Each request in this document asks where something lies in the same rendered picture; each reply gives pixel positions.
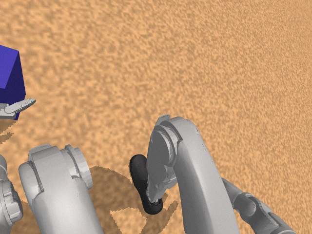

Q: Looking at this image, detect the left robot arm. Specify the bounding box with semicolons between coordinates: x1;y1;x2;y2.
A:
0;154;23;234

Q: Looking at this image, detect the right robot arm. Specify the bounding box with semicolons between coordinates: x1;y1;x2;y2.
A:
234;192;297;234

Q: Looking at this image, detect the right robot hand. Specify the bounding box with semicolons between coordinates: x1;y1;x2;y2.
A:
222;178;244;209

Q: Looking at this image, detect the left robot hand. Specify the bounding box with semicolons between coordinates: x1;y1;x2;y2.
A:
0;98;36;119

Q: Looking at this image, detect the carton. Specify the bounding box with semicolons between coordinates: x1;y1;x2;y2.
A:
0;45;26;120

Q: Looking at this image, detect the right robot foot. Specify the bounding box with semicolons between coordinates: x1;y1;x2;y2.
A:
129;154;163;215

